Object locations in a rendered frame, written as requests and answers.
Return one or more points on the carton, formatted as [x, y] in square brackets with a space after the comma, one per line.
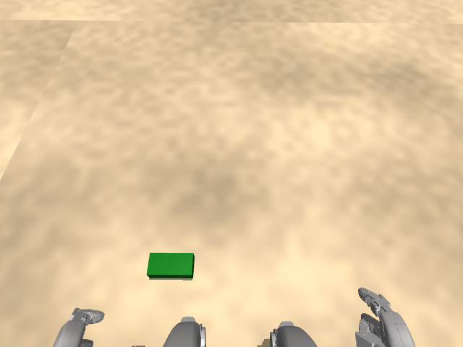
[171, 265]

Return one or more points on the left robot hand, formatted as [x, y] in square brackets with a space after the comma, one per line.
[72, 332]

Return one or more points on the right robot hand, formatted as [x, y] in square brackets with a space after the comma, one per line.
[391, 331]

